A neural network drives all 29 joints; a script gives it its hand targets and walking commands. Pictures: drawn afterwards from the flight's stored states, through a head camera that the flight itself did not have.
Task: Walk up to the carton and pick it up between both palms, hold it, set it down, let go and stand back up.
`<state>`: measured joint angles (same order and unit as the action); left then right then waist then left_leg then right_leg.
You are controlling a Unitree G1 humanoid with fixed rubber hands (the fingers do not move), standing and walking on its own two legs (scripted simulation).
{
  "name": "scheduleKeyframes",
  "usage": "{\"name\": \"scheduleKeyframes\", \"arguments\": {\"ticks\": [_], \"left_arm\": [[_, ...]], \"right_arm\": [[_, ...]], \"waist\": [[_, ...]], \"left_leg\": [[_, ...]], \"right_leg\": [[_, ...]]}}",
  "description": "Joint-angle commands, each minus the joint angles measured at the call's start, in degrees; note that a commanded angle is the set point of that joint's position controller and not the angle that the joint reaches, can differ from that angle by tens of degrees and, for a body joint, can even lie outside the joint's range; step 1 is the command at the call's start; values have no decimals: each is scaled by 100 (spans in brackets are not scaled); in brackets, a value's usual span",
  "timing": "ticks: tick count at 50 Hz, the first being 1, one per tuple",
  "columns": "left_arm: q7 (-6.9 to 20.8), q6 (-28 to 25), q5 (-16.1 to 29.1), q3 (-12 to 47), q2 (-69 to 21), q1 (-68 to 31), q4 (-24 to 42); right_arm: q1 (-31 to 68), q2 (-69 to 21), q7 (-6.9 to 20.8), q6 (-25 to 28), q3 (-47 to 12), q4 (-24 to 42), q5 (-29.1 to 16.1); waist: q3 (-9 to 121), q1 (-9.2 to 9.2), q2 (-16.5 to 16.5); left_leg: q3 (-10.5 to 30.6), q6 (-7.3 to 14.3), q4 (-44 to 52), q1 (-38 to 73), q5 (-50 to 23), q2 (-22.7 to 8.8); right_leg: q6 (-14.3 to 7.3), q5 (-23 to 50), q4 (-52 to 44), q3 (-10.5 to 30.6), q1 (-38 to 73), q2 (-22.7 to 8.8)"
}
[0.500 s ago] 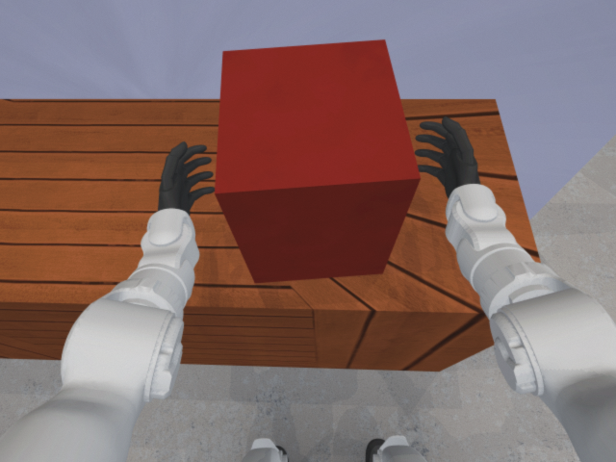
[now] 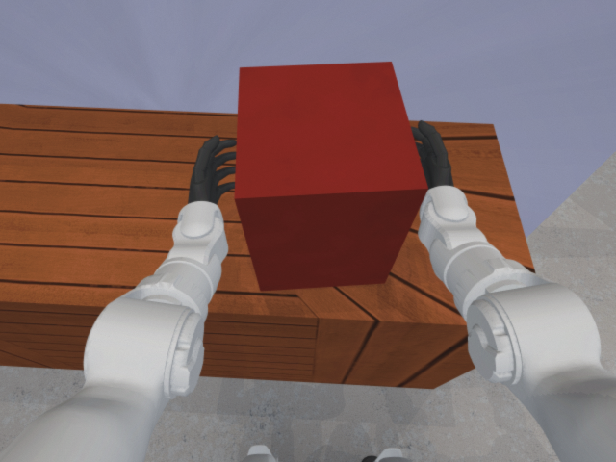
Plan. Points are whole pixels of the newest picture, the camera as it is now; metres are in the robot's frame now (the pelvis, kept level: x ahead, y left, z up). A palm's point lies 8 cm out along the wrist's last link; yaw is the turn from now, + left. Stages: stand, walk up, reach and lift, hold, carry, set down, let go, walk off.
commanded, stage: reach and lift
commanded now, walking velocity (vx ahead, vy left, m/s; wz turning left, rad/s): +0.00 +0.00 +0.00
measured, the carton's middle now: (319, 187) +0.50 +0.02 +0.01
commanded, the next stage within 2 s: none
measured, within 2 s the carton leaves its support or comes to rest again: neither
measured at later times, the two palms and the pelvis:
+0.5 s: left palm (210, 207) +0.44 +0.17 +0.04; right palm (435, 204) +0.45 -0.13 +0.05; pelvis +0.02 +0.00 +0.04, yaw +2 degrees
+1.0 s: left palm (211, 210) +0.44 +0.17 +0.04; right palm (435, 203) +0.45 -0.12 +0.05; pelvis +0.03 +0.00 +0.05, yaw +2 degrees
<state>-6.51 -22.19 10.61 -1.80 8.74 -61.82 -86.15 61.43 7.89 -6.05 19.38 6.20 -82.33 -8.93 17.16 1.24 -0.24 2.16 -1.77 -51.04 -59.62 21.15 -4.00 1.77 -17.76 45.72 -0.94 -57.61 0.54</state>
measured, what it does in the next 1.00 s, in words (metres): stands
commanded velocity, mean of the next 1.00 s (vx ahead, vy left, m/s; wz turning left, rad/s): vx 0.00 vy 0.00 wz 0.00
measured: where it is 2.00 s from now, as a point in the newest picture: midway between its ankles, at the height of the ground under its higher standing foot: outside the picture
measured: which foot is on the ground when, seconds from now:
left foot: down 0.00-1.00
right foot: down 0.00-1.00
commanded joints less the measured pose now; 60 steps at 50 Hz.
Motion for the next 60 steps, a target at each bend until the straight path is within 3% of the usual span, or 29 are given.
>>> {"name": "scheduleKeyframes", "arguments": {"ticks": [1, 3, 6, 8, 10, 11, 13, 16, 17, 20, 27, 29, 31, 38, 46, 49, 51, 60], "left_arm": [[-62, -371, -158, -36, 349, -3204, 1069], [-50, -393, -261, -123, 231, -3181, 1082], [116, -454, -651, -320, -445, -3292, 1149], [365, -492, -1300, -705, -1302, -3237, 1085], [723, -588, -2110, -1112, -2499, -3088, 901], [857, -617, -2470, -1262, -2911, -2964, 725], [993, -643, -2898, -1467, -3255, -2613, 439], [1014, -662, -3131, -1653, -3269, -2450, 264], [995, -663, -3181, -1708, -3240, -2358, 260], [956, -780, -3164, -1775, -3101, -2200, 262], [950, -985, -3130, -1720, -3053, -1840, 259], [982, -1000, -3140, -1727, -3041, -1783, 187], [978, -1004, -3151, -1701, -3095, -1840, 296], [957, -851, -3355, -1808, -3110, -1681, 448], [865, -678, -3527, -1926, -3233, -1495, 589], [853, -634, -3515, -1939, -3233, -1456, 653], [858, -611, -3566, -2013, -3224, -1384, 655], [839, -453, -3667, -2096, -3281, -1233, 779]], "right_arm": [[3110, 472, 111, 239, 303, 1061, 285], [3108, 282, 149, 226, 309, 1095, 359], [3155, -522, 298, 254, 553, 1351, 896], [3037, -1556, 534, 295, 1009, 1445, 1755], [2742, -2939, 827, 401, 1554, 1476, 2922], [2547, -3399, 971, 454, 1796, 1286, 3409], [2211, -3689, 1190, 557, 2083, 1127, 4023], [1905, -3718, 1288, 628, 2242, 1040, 4426], [1886, -3700, 1291, 672, 2231, 1111, 4490], [1704, -3703, 1266, 785, 2092, 1095, 4572], [1356, -3933, 1147, 920, 1809, 897, 4537], [1342, -4014, 1140, 937, 1770, 880, 4518], [1313, -4055, 1137, 964, 1859, 850, 4559], [1130, -3963, 1116, 964, 2096, 968, 4674], [1016, -3979, 1132, 872, 2219, 1052, 4808], [1013, -3968, 1128, 817, 2266, 1086, 4887], [954, -4053, 1132, 798, 2235, 1117, 4942], [946, -4014, 1123, 763, 2233, 1304, 4934]], "waist": [[4329, 12, -416], [4362, 11, -390], [4430, 29, -415], [4182, -6, -362], [3997, -180, -449], [3760, -181, -613], [3492, -220, -734], [3082, -332, -560], [2965, -259, -507], [2898, -368, -90], [2659, -419, 157], [2552, -341, 132], [2523, -379, -22], [2281, -240, -302], [2224, -203, -347], [2257, -257, -205], [2336, -156, -142], [2197, -148, -175]], "left_leg": [[-606, -524, 426, 3003, -3532, 318], [-643, -510, 409, 3003, -3630, 336], [-725, -471, 538, 2916, -3521, 362], [-773, -408, 666, 3040, -3311, 375], [-779, -354, 840, 3325, -3091, 379], [-811, -364, 919, 3454, -3052, 342], [-829, -382, 1078, 3683, -3149, 312], [-798, -326, 1276, 3606, -3182, 299], [-808, -311, 1404, 3527, -3124, 299], [-779, -248, 1594, 3334, -3260, 342], [-805, -219, 1815, 3127, -3417, 402], [-819, -191, 1828, 3029, -3389, 388], [-830, -197, 1911, 3063, -3323, 385], [-869, -217, 1953, 3378, -3471, 342], [-889, -205, 2134, 3546, -3369, 312], [-876, -172, 2226, 3585, -3260, 295], [-885, -137, 2249, 3576, -3192, 287], [-910, -128, 2404, 3486, -3245, 293]], "right_leg": [[-156, 2411, -459, -448, 2058, 277], [-159, 2573, -434, -424, 2141, 263], [-196, 2777, -480, -418, 2628, 226], [-196, 2677, -591, -494, 2805, 191], [-211, 2748, -745, -668, 3097, 136], [-254, 2752, -847, -723, 3151, 118], [-242, 2925, -988, -805, 3263, 142], [-203, 2999, -1129, -847, 3305, 159], [-190, 2954, -1216, -815, 3387, 151], [-136, 3276, -1282, -710, 3810, 117], [-47, 4009, -1360, -547, 4465, 33], [-42, 4215, -1320, -467, 4595, -6], [-40, 4018, -1374, -506, 4518, -25], [-83, 3625, -1597, -502, 4269, 13], [-126, 3147, -1825, -489, 4100, 42], [-105, 3113, -1940, -517, 4148, 57], [-103, 3175, -1938, -489, 4257, 60], [-78, 3358, -2010, -468, 4505, 87]]}}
